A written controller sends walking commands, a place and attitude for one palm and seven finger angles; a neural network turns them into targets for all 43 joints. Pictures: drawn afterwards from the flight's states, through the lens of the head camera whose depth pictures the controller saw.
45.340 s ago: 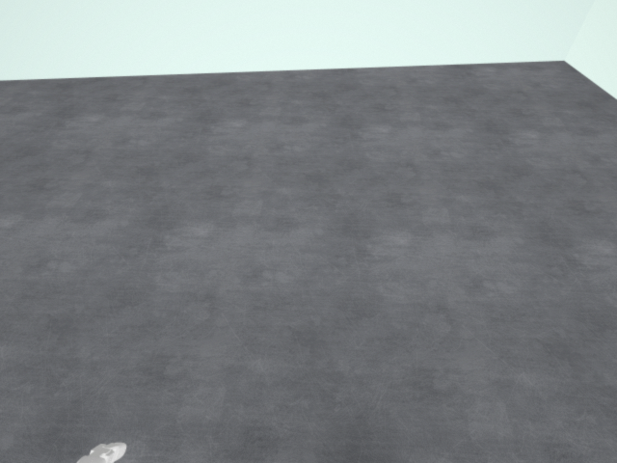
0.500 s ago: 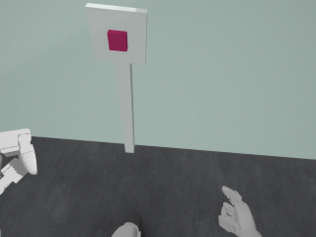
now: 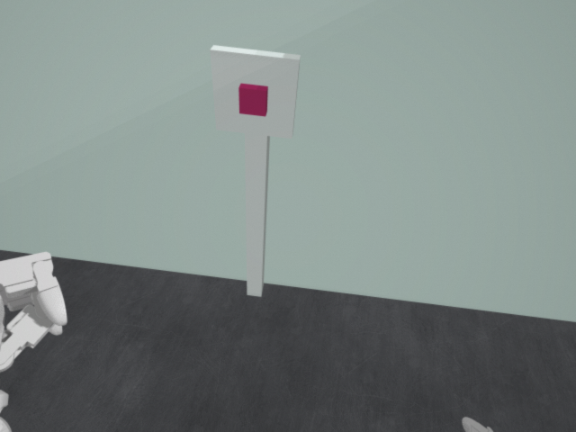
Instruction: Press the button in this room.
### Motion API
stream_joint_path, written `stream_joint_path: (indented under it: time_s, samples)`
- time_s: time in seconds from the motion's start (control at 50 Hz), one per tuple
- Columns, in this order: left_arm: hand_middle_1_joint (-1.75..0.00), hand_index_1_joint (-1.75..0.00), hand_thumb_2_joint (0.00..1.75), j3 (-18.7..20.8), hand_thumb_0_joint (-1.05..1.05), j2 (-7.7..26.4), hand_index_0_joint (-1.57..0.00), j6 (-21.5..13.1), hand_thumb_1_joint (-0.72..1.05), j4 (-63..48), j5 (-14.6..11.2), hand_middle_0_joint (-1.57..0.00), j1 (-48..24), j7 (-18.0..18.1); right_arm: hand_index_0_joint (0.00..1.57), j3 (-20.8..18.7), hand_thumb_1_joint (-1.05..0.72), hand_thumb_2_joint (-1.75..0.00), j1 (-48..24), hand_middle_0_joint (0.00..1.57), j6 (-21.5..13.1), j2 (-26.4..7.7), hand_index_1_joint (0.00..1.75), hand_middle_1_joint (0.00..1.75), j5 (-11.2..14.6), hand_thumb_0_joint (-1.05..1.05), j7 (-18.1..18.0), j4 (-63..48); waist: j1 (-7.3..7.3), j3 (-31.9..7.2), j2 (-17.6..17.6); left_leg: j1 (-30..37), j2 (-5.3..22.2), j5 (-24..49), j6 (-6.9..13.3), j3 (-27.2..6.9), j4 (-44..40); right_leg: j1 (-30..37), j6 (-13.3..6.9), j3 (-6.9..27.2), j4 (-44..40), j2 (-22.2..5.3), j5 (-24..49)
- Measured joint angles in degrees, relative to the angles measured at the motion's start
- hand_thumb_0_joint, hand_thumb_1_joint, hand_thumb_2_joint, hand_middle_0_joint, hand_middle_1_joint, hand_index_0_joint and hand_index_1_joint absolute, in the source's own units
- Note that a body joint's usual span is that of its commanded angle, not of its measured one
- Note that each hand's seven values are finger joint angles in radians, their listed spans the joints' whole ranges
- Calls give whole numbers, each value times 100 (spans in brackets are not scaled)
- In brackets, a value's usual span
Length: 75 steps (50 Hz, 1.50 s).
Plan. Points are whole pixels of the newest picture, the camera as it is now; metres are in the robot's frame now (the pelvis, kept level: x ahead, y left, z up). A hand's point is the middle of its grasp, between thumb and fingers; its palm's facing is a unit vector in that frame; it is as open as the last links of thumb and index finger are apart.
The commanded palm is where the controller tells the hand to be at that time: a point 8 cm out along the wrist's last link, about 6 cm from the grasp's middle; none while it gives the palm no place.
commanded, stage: stop stepping back and stand still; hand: left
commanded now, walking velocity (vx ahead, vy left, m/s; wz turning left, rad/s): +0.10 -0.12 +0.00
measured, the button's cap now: (253, 99) +0.78 +0.13 +0.11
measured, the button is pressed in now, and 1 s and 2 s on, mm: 0 0 0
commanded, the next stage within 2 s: let the arm hang, fingers relaxed in 0.24 s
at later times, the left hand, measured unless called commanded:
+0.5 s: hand (101, 413) +0.17 +0.26 -0.06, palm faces +0.19 -0.91 -0.37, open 3.0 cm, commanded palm none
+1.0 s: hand out of the picture -0.03 +0.21 -0.16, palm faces +0.10 -0.97 -0.21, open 6.2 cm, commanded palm none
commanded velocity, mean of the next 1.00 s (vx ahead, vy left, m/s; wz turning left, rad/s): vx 0.02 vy -0.01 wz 0.00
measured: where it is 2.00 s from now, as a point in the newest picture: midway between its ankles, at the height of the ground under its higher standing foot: outside the picture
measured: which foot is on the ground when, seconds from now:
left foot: down 0.00-0.20, up 0.22-0.42, down 0.44-1.00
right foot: down 0.00-1.00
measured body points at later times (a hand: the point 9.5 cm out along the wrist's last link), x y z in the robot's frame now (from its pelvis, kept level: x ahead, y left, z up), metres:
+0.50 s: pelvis -0.01 +0.02 -0.02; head -0.01 +0.00 +0.43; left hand +0.15 +0.31 -0.04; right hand +0.13 -0.23 -0.14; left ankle +0.01 +0.13 -0.73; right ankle +0.01 -0.09 -0.73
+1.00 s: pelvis -0.01 +0.03 +0.01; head +0.00 +0.02 +0.46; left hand -0.03 +0.26 -0.14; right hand +0.00 -0.19 -0.15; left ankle +0.01 +0.13 -0.73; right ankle +0.01 -0.09 -0.73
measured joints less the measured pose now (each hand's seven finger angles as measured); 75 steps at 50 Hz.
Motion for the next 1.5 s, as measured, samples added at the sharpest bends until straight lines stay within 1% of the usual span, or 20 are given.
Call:
stream_joint_path:
  time_s: [0.04, 0.1, 0.18, 0.22, 0.26, 0.3, 0.34, 0.38, 0.44, 0.46, 0.5, 0.56, 0.6, 0.62, 0.68, 0.74, 0.86, 1.06, 1.22, 1.5]
  samples:
    - [-150, -150, 90, 120, 1, -7, -132, 67, 89, 189, -8, -131, -184, 50, 20, 29, -90, -90, -200, 20, -35, 122, 30, 30, -1, 1, 21, -45, 5, 199, -42, 35, -90, 119, -93, 79, 42, -228, -16, 177, 548, 22, -337]
    - [-150, -150, 90, 250, 2, 124, -131, 144, 89, 204, -41, -131, -231, 28, 20, 153, -90, -90, -380, 20, -177, 389, 30, 30, -24, 1, 138, -149, -109, 342, 28, 131, -84, 309, -132, 41, -133, -491, -5, 115, 1012, 193, -560]
    - [-150, -150, 90, 251, 2, 279, -131, 92, 89, -155, -75, -130, 103, -23, 21, 377, -90, -90, -471, 20, -192, 620, 30, 30, 17, 1, 317, -334, -109, 368, 88, 78, -53, 243, -194, 64, 30, -236, -34, -75, -5, 294, -62]
    - [-150, -150, 90, 150, 2, 247, -131, 65, 89, -197, -56, -130, 244, -80, 21, 398, -90, -90, -529, 20, -76, 611, 30, 30, 10, 1, 345, -370, -77, 354, 254, -137, 4, -194, -137, 21, 515, -274, -257, -120, -44, 373, 460]
    - [-150, -150, 90, -3, 1, 163, -131, 84, 89, -111, -39, -130, 230, -136, 21, 345, -90, -90, -560, 21, 69, 551, 30, 30, 0, 1, 343, -279, -11, 336, 363, -484, -58, -566, -94, -57, 1414, -262, -369, -176, -24, 383, 477]
    - [-150, -150, 90, -54, 1, 38, -131, 83, 89, 36, -39, -130, 194, -152, 21, 312, -90, -90, -563, 21, 188, 472, 30, 30, -5, 1, 334, -150, 83, 293, 345, -724, -132, -526, -89, -18, 2048, -185, -370, -149, -166, 343, 489]
    - [-150, -150, 90, -11, 1, -60, -131, 82, 89, 164, -52, -131, 209, -128, 21, 305, -90, -90, -531, 21, 253, 407, 30, 30, -8, 1, 299, -101, 123, 261, 262, -700, -123, -352, -74, 94, 1889, -95, -327, -104, -347, 290, 560]
    - [-150, -150, 90, -231, 1, -103, -131, 195, 89, 964, 119, -130, -240, -321, 21, 144, -90, -90, -491, 21, 203, 261, 30, 30, 14, 1, 525, 63, 100, 202, 289, -681, -95, -357, -99, 174, 1478, -141, -262, -219, -311, 170, 542]
    - [-148, -147, 90, -789, 0, -397, -129, 915, 89, 2893, 172, -128, -1048, -621, 21, 38, -90, -90, -509, 20, 437, -86, 30, 30, -11, 1, 692, 214, 20, 183, 616, -425, -29, 192, -39, 60, 617, -447, -135, -419, 330, 74, 188]
    - [-146, -146, 90, -939, 0, -497, -127, 1127, 90, 3603, 181, -126, -1255, -679, 20, 25, -90, -90, -571, 20, 497, -113, 30, 30, -58, 1, 697, 318, -28, 204, 621, -519, -85, -54, -5, 63, 741, -607, -97, -388, 608, 16, 32]
    - [-142, -142, 90, -1197, 0, -653, -123, 1488, 90, 4904, 196, -122, -1543, -764, 20, 91, -90, -90, -670, 20, 608, -31, 30, 30, -168, 1, 672, 466, -76, 357, 423, -595, -214, -208, 30, 204, 943, -813, -52, -38, 1012, 9, -307]
    - [-135, -134, 90, -1593, 1, -947, -115, 1702, 91, 6355, 193, -114, -1721, -860, 20, 236, -90, -90, -628, 20, 607, 158, 30, 30, -228, 1, 614, 601, -185, 659, 147, -488, -312, -79, -10, 248, 842, -769, -87, 228, 1009, 79, -46]
    - [-130, -128, 90, -1746, 1, -1178, -109, 1615, 91, 7015, 212, -107, -1707, -756, 20, 275, -90, -90, -555, 20, 649, 250, 30, 30, -172, 1, 596, 796, -150, 802, 150, -364, -229, -1, -55, 169, 679, -564, -169, 156, 711, 179, 36]
    - [-129, -125, 90, -1686, 2, -1158, -106, 1510, 91, 7196, 226, -104, -1684, -652, 20, 273, -90, -90, -494, 20, 688, 317, 30, 30, -135, 1, 589, 907, -105, 816, 135, -318, -194, 52, -86, 126, 572, -484, -205, 113, 548, 220, 84]
    - [-121, -114, 90, -1749, 2, -927, -96, 1379, 90, 7767, 170, -93, -1605, -761, 20, 239, -90, -90, -355, 20, 815, 467, 30, 30, -95, 1, 579, 1246, -17, 801, 100, -151, -157, 153, -120, 29, 257, -242, -273, 28, 103, 285, 277]
    - [-109, -103, 90, -1812, 2, -861, -86, 1407, 90, 8332, 125, -83, -1548, -808, 20, 169, -91, -90, -277, 20, 852, 504, 30, 30, -84, 1, 535, 1549, 0, 789, 159, 48, -130, 366, -128, 21, -20, -4, -241, 19, -250, 320, 442]
    - [-82, -79, 90, -1899, 1, -976, -65, 1412, 91, 9088, 85, -63, -1540, -823, 20, 157, -91, -90, -206, 20, 814, 527, 30, 30, -65, 0, 497, 2022, 43, 760, 302, 343, -151, 559, -55, 94, -518, 311, -162, 92, -846, 318, 760]
    - [-44, -43, 90, -1948, 1, -1264, -32, 1330, 91, 9634, 78, -31, -1681, -797, 20, 179, -91, -90, -179, 20, 732, 697, 30, 30, -48, 0, 461, 2465, 37, 717, 314, 576, -245, 737, 26, 190, -860, 470, -78, 184, -1074, 230, 904]
    - [-33, -32, 90, -1933, 1, -1396, -23, 1300, 91, 9727, 92, -22, -1760, -780, 20, 158, -91, -90, -114, 20, 706, 807, 30, 30, -52, 0, 443, 2570, 6, 696, 265, 592, -278, 764, 58, 233, -894, 451, -46, 225, -1055, 197, 916]
    - [-30, -30, 90, -1883, 0, -1392, -20, 1286, 91, 9776, 104, -20, -1677, -752, 20, 108, -90, -90, -27, 20, 691, 811, 30, 30, -46, 0, 427, 2603, -6, 736, 285, 555, -289, 762, 68, 269, -901, 377, -36, 263, -1008, 185, 897]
